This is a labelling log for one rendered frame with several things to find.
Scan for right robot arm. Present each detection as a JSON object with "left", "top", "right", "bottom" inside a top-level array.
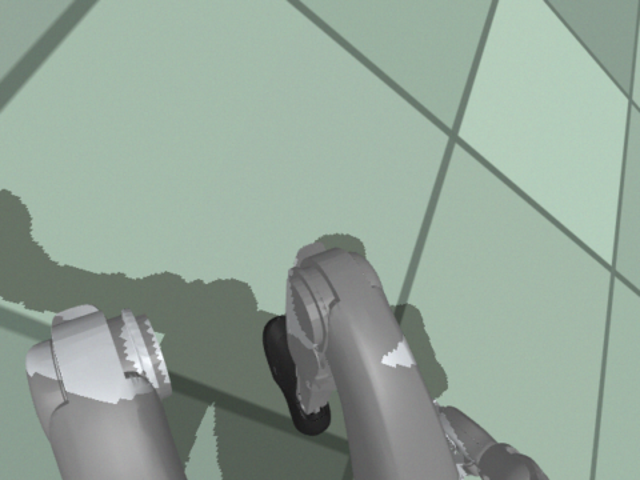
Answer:
[{"left": 477, "top": 443, "right": 550, "bottom": 480}]

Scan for right robot foot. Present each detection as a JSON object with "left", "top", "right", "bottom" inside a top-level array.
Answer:
[{"left": 263, "top": 316, "right": 331, "bottom": 436}]

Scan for right robot hand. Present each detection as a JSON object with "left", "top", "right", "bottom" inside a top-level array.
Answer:
[{"left": 432, "top": 398, "right": 498, "bottom": 480}]

